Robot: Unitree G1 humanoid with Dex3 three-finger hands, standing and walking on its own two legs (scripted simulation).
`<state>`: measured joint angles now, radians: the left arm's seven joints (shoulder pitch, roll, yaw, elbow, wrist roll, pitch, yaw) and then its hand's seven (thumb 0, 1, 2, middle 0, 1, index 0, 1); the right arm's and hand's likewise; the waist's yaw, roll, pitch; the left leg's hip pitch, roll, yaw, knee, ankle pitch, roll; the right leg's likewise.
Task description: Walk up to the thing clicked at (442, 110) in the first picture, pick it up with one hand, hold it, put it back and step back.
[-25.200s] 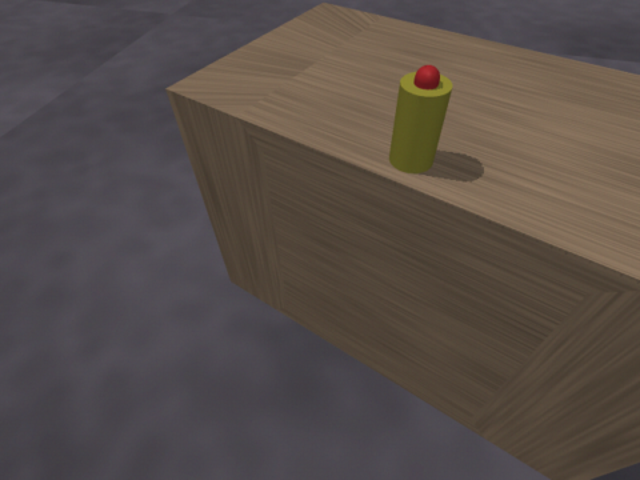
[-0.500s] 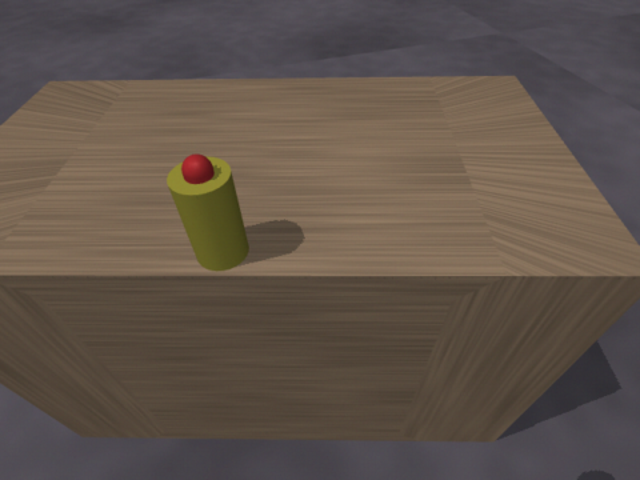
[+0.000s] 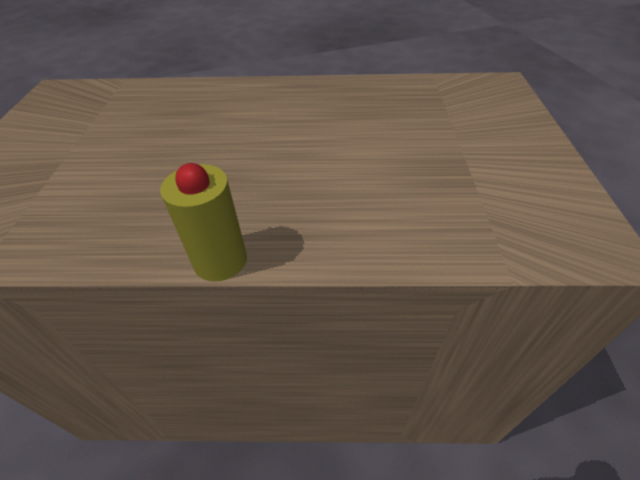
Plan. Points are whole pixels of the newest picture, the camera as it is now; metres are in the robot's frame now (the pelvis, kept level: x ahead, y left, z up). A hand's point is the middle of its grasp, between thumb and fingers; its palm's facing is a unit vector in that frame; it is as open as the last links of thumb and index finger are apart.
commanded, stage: home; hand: left
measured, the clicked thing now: (206, 219) +0.42 +0.19 +0.11
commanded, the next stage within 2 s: stand in 0.60 s
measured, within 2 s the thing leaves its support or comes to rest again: neither
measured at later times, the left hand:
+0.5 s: hand out of the picture +0.07 +0.25 -0.15, palm faces -0.03 -0.93 -0.36, open 17.5 cm
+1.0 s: hand out of the picture +0.08 +0.25 -0.15, palm faces -0.03 -0.93 -0.36, open 13.1 cm
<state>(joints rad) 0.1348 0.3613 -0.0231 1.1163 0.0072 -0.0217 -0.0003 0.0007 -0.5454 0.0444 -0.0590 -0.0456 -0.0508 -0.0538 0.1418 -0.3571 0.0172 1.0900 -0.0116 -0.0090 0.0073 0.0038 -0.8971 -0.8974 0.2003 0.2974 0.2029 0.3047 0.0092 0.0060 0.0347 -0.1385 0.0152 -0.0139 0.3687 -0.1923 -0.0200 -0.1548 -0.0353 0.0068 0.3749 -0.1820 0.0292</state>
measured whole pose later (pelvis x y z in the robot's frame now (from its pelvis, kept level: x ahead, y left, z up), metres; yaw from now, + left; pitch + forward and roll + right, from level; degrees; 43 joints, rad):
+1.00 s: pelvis +0.01 +0.00 +0.00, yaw +0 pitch -2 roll +0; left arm 0.12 0.36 -0.01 1.12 0.01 -0.01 0.00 0.00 0.01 0.58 -0.19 -0.25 -0.18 -0.26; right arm 0.14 -0.36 0.01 1.12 -0.01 0.00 0.01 0.00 -0.90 -0.90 0.20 0.30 0.20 0.30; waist 0.00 0.00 0.04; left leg -0.11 0.02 -0.02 0.33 -0.18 -0.03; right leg -0.13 -0.03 0.00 0.33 -0.17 0.02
